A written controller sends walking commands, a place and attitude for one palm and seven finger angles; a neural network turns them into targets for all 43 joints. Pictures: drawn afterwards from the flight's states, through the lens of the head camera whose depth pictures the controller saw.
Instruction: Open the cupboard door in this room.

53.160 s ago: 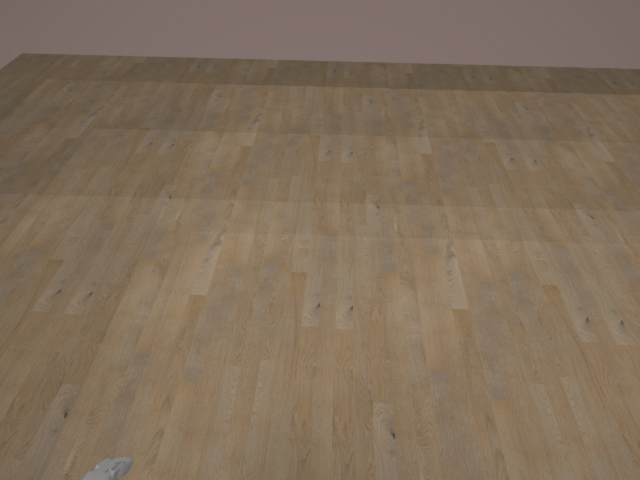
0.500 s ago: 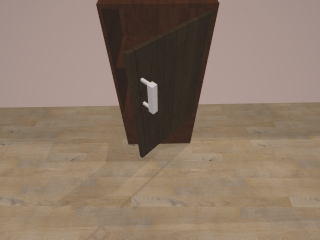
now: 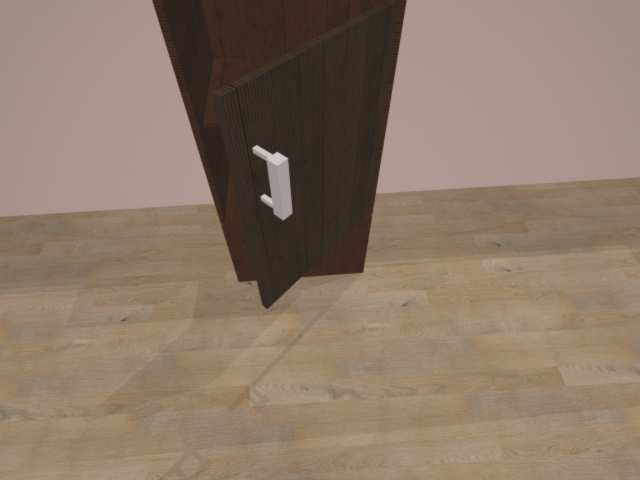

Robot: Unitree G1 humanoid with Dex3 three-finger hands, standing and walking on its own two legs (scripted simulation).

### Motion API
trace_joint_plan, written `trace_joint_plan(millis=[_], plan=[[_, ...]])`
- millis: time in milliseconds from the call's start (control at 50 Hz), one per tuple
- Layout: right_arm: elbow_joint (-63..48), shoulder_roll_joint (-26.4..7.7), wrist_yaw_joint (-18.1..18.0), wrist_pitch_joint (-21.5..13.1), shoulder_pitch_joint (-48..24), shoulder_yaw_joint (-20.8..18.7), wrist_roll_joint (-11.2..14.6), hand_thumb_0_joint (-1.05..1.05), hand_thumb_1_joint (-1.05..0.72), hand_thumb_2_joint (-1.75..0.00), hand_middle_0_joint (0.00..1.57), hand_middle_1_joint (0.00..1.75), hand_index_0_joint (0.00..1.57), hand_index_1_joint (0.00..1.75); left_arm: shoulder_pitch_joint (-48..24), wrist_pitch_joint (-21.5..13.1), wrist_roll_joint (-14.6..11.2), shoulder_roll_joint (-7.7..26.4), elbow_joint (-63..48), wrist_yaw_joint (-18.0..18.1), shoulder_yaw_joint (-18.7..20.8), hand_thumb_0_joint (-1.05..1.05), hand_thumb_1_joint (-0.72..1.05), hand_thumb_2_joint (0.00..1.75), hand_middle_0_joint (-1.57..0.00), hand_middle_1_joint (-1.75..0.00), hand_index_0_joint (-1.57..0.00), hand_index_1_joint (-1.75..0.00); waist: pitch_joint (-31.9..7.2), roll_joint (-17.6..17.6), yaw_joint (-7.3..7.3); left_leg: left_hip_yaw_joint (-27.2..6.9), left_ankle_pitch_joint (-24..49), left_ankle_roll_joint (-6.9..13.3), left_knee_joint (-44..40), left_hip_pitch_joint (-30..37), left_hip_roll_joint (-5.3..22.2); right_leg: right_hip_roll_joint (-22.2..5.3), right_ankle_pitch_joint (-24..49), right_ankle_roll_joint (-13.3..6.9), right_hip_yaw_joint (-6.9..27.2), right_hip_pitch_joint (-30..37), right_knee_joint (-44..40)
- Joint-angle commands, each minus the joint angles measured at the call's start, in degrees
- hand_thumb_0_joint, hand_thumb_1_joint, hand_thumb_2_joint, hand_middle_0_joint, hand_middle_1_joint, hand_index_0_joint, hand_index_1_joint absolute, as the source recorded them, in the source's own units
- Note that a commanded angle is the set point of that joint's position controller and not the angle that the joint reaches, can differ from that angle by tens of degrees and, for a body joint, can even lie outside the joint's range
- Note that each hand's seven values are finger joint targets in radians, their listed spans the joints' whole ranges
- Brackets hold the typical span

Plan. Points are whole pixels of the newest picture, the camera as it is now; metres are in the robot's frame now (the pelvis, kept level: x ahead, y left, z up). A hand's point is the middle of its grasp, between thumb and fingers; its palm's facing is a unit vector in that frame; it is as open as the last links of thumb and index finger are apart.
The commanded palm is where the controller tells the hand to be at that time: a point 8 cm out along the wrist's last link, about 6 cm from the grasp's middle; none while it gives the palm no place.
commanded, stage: walk to a spot facing it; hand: left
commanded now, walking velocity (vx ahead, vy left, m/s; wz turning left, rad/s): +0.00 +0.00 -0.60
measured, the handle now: (271, 182) +0.56 +0.12 +0.02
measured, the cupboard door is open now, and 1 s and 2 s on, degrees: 44 44 44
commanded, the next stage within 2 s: none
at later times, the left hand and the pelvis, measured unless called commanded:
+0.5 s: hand out of the picture +0.09 +0.13 -0.16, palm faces -0.17 -0.95 -0.27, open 7.3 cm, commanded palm none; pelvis +0.01 -0.06 +0.01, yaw -15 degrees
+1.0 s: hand (239, 415) +0.23 +0.15 -0.17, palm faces -0.48 -0.85 -0.23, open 7.4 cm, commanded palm none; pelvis +0.05 -0.01 +0.01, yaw -33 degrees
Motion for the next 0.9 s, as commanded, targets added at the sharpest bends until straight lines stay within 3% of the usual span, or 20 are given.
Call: trace_joint_plan(millis=[0,60,140,160,180,200,220,260,320,440,620,680,700,720,740,760,780,800,820,880], plan=[[-2.9,-10.6,-1.1,-0.5,5.5,-2.9,-0.8,0.00,-0.90,-0.90,0.20,0.30,0.20,0.30,-2.1,0.6,0.2,6.1,-6.4,-0.6,2.4,0.00,0.90,0.90,-0.20,-0.30,-0.20,-0.30,1.0,10.1,-1.78,-13.3,17.0,7.7,-9.5,1.1,19.2,-0.6,-6.9,0.1,1.2,-11.0,15.9],[-4.8,-11.0,-1.1,-0.9,3.7,-3.1,-1.3,0.00,-0.90,-0.90,0.20,0.30,0.20,0.30,-4.1,0.8,0.2,5.7,-8.6,-1.1,3.1,0.00,0.90,0.90,-0.20,-0.30,-0.20,-0.30,1.7,8.6,-1.27,-13.0,25.2,10.7,-8.6,0.8,22.7,-2.6,-14.8,0.6,3.5,-14.4,25.1],[-7.2,-13.0,-0.6,-0.8,-1.5,-3.8,-1.1,0.00,-0.90,-0.90,0.20,0.30,0.20,0.30,2.6,0.0,0.1,5.7,-7.7,-1.8,3.2,0.00,0.90,0.90,-0.20,-0.30,-0.20,-0.30,-3.0,4.2,2.75,-3.2,27.0,4.2,3.1,-0.8,17.5,-1.8,-3.0,0.5,-0.7,-0.4,6.5],[-7.8,-12.7,-0.4,-0.6,-2.4,-3.9,-0.4,0.00,-0.90,-0.90,0.20,0.30,0.20,0.30,6.7,-0.5,0.3,8.1,-6.4,-1.6,3.7,0.00,0.90,0.90,-0.20,-0.30,-0.20,-0.30,-4.7,-2.8,4.93,0.4,20.1,1.1,12.9,-4.1,13.0,-2.8,10.1,-0.2,1.9,6.2,-3.4],[-10.1,-8.2,0.1,-0.5,-1.8,-3.4,0.4,0.00,-0.90,-0.90,0.20,0.30,0.20,0.30,8.7,-1.4,1.0,15.3,-6.3,-0.6,5.0,0.00,0.90,0.90,-0.20,-0.30,-0.20,-0.30,-5.5,-23.1,5.05,4.2,-9.1,-2.9,28.7,-19.1,3.3,-17.2,27.6,-5.8,26.1,14.1,-10.7],[-11.0,-9.0,0.2,0.3,-3.9,-3.4,0.4,0.00,-0.90,-0.90,0.20,0.30,0.20,0.30,9.6,-1.1,-0.3,16.5,-6.3,0.0,4.8,0.00,0.90,0.90,-0.20,-0.30,-0.20,-0.30,-4.8,-20.9,5.61,-3.5,-19.4,-3.2,37.8,-22.0,0.9,-20.8,34.9,-9.8,30.7,11.7,-11.3],[-11.1,-8.9,0.6,0.8,-2.8,-3.5,0.4,0.00,-0.90,-0.90,0.20,0.30,0.20,0.30,7.1,-1.0,-0.4,16.0,-7.5,0.4,4.9,0.00,0.90,0.90,-0.20,-0.30,-0.20,-0.30,-4.1,-14.5,3.64,-6.7,-15.7,-2.9,41.3,-22.4,3.0,-20.9,25.7,-12.1,28.1,9.4,-11.3],[-11.0,-8.8,0.9,1.0,-6.9,-3.6,0.3,0.00,-0.90,-0.90,0.20,0.30,0.20,0.30,1.0,-0.7,-0.1,13.6,-9.6,0.8,4.4,0.00,0.90,0.90,-0.20,-0.30,-0.20,-0.30,-0.4,-10.5,2.12,-8.7,-9.2,-3.3,43.1,-25.1,4.2,-15.7,15.1,-11.1,26.7,4.6,-11.8],[-11.2,-7.9,1.3,0.9,-6.4,-3.3,0.2,0.00,-0.90,-0.90,0.20,0.30,0.20,0.30,0.8,-1.7,0.0,12.9,-10.4,0.9,4.1,0.00,0.90,0.90,-0.20,-0.30,-0.20,-0.30,-5.4,-2.5,1.08,-8.6,-4.6,-4.1,39.1,-22.4,3.4,-12.9,21.5,-9.6,22.7,7.0,-9.8],[-13.4,-8.2,0.8,0.9,-9.4,-3.3,0.4,0.00,-0.90,-0.90,0.20,0.30,0.20,0.30,3.6,-1.6,0.1,13.4,-10.6,0.5,4.1,0.00,0.90,0.90,-0.20,-0.30,-0.20,-0.30,-7.6,-6.5,2.05,-9.2,-3.2,-5.0,33.4,-24.6,1.8,-10.4,29.9,-8.2,23.0,13.3,-8.3],[-16.8,-8.2,0.7,0.0,-13.2,-3.2,1.2,0.00,-0.90,-0.90,0.20,0.30,0.20,0.30,3.1,-1.1,0.8,14.7,-12.8,0.5,4.7,0.00,0.90,0.90,-0.20,-0.30,-0.20,-0.30,-7.2,-6.9,2.54,-10.5,-6.7,-4.1,19.9,-17.7,-0.6,-10.0,31.0,-10.3,30.8,8.1,-6.3],[-15.8,-8.6,0.4,-0.6,-7.1,-3.1,1.5,0.00,-0.90,-0.90,0.20,0.30,0.20,0.30,-0.5,-0.8,0.2,15.0,-13.9,0.4,4.7,0.00,0.90,0.90,-0.20,-0.30,-0.20,-0.30,-9.0,-7.0,-0.55,-10.3,1.0,-3.4,6.3,-6.8,-1.2,-7.1,27.3,-6.8,29.2,2.6,-3.5],[-14.9,-9.7,0.1,-1.1,-3.8,-3.3,1.4,0.00,-0.90,-0.90,0.20,0.30,0.20,0.30,-2.1,-0.7,-0.1,14.0,-14.4,0.3,4.4,0.00,0.90,0.90,-0.20,-0.30,-0.20,-0.30,-9.9,-5.3,-2.40,-10.8,6.1,-3.0,-1.4,2.1,0.7,-4.8,20.5,-4.2,26.9,-3.5,-1.2],[-14.6,-13.8,-0.2,-1.7,-2.1,-3.9,0.9,0.00,-0.90,-0.90,0.20,0.30,0.20,0.30,-1.1,-0.7,-0.6,10.9,-15.1,0.1,3.8,0.00,0.90,0.90,-0.20,-0.30,-0.20,-0.30,-10.9,6.0,-2.69,-21.1,6.1,-0.2,-9.0,10.1,11.0,2.1,4.3,-1.1,20.8,-13.0,5.3],[-15.5,-18.6,-0.4,-1.9,-0.3,-4.7,0.0,0.00,-0.90,-0.90,0.20,0.30,0.20,0.30,-1.1,-0.8,-0.8,9.5,-16.1,-0.7,3.3,0.00,0.90,0.90,-0.20,-0.30,-0.20,-0.30,-10.0,18.6,-2.74,-35.1,15.3,6.3,-11.9,11.7,25.8,6.6,-21.3,2.6,9.6,-20.5,19.5],[-15.6,-18.3,-0.6,-1.3,0.0,-4.2,-0.5,0.00,-0.90,-0.90,0.20,0.30,0.20,0.30,-3.3,-0.6,0.0,11.7,-16.1,-1.0,3.5,0.00,0.90,0.90,-0.20,-0.30,-0.20,-0.30,-6.5,11.4,-3.26,-34.6,20.7,10.3,-10.7,4.6,28.6,3.3,-21.2,3.5,8.6,-20.1,29.6],[-17.3,-16.7,-0.8,-1.2,-3.3,-3.5,-0.9,0.00,-0.90,-0.90,0.20,0.30,0.20,0.30,-1.0,-0.8,0.3,11.3,-16.8,-1.6,3.8,0.00,0.90,0.90,-0.20,-0.30,-0.20,-0.30,-4.3,7.0,-0.26,-28.7,21.6,10.9,-10.4,-1.4,26.4,1.5,-18.3,4.3,6.5,-18.5,35.1],[-16.8,-13.8,-0.7,-1.8,-3.9,-2.7,-1.2,0.00,-0.90,-0.90,0.20,0.30,0.20,0.30,-1.5,-0.3,1.0,11.0,-14.7,-1.8,4.3,0.00,0.90,0.90,-0.20,-0.30,-0.20,-0.30,-4.2,10.7,0.41,-24.9,30.7,8.3,-8.6,-0.5,20.7,2.1,-14.8,4.7,7.1,-19.9,38.7],[-17.1,-12.6,-0.8,-1.9,-4.5,-2.0,-0.9,0.00,-0.90,-0.90,0.20,0.30,0.20,0.30,-0.7,-0.2,0.8,11.1,-13.9,-2.0,4.1,0.00,0.90,0.90,-0.20,-0.30,-0.20,-0.30,-4.9,12.0,1.06,-19.0,36.7,6.8,-6.4,-0.3,18.9,0.9,-13.2,4.8,6.3,-20.1,41.4],[-16.1,-12.6,-0.6,-2.0,-1.0,-2.0,-0.7,0.00,-0.90,-0.90,0.20,0.30,0.20,0.30,-0.8,0.5,0.1,9.1,-14.2,-2.6,3.2,0.00,0.90,0.90,-0.20,-0.30,-0.20,-0.30,-7.5,8.2,0.62,-10.1,42.3,4.6,-4.0,5.2,15.0,0.2,-8.6,5.4,3.2,-20.7,41.2]])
